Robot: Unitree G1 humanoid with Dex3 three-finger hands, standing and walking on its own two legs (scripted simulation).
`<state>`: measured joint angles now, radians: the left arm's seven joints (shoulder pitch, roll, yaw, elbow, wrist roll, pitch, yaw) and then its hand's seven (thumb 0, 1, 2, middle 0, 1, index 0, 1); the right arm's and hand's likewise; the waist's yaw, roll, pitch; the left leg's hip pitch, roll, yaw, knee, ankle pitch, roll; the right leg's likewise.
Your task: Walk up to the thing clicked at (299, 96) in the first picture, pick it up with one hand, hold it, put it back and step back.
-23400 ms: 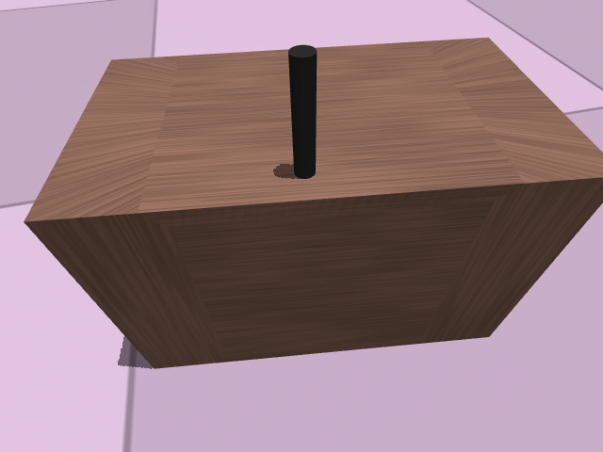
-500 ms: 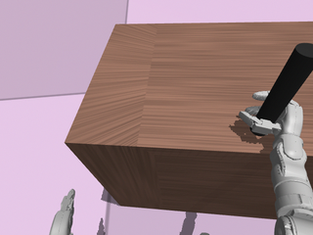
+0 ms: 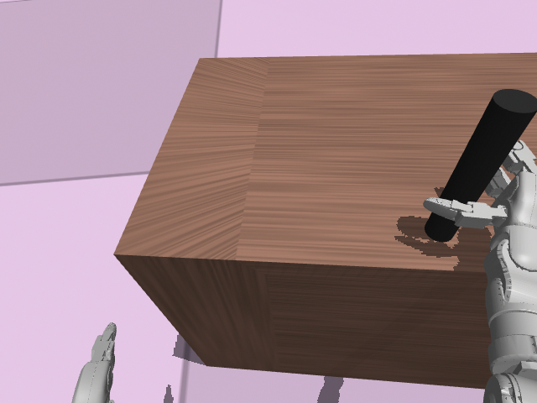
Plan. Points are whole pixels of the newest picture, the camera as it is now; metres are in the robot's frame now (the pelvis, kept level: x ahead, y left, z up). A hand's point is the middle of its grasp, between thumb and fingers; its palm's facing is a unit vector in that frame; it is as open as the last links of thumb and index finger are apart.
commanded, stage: withdraw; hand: right
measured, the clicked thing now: (469, 179) +0.40 -0.23 +0.13
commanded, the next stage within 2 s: rise in 0.12 s
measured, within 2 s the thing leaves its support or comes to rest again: rests again in 0.24 s
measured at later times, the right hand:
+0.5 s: hand out of the picture +0.40 -0.34 +0.18, palm faces +0.45 +0.86 -0.23, open 17.2 cm
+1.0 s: hand out of the picture +0.23 -0.26 +0.17, palm faces +0.38 +0.85 -0.37, open 17.3 cm
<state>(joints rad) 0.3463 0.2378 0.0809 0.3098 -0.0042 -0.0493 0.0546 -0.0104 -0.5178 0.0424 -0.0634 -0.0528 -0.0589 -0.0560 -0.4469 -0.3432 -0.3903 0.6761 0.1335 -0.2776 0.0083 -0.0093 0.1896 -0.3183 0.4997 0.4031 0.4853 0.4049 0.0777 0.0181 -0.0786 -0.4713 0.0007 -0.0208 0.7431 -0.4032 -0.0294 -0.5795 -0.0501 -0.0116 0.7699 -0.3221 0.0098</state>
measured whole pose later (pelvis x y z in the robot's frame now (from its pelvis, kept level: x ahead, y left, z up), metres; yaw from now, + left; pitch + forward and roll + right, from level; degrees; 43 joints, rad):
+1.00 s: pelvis +0.01 +0.00 +0.02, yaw -1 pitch +0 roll +0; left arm 0.35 0.23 0.11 0.48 -0.05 -0.06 0.03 -0.01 -0.52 0.05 -0.06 -0.05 -0.06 -0.06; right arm 0.28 -0.36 -0.34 -0.21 0.08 -0.15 -0.01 -0.02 0.49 -0.06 0.07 0.05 0.06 0.05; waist -0.05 -0.04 -0.01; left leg -0.20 0.02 -0.01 0.52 -0.32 -0.03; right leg -0.31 -0.03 -0.01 0.53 -0.23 0.01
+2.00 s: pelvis +0.01 +0.01 +0.03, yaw -2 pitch -1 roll +0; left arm 0.20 0.14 0.04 0.60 -0.02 -0.08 0.02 0.00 0.25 0.59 -0.15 -0.22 -0.15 -0.22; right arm 0.52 -0.20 -0.11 -0.01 0.04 -0.25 0.02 -0.02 0.53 -0.07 0.06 0.06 0.06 0.06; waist -0.03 -0.02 0.07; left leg -0.15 0.03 0.01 0.48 -0.31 -0.01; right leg -0.24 -0.02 0.01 0.45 -0.19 0.02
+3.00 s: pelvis +0.02 +0.01 +0.03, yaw +0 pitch -2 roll +0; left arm 0.19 0.36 0.01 0.90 0.03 0.00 -0.01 0.01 0.90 0.90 -0.20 -0.30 -0.20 -0.31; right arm 0.22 -0.37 0.00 0.91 -0.03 -0.03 -0.01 -0.01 0.54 -0.05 0.06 0.05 0.06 0.05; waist 0.01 -0.01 0.01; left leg -0.13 0.01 -0.03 0.49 -0.32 -0.02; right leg -0.23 -0.04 -0.03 0.51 -0.24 0.02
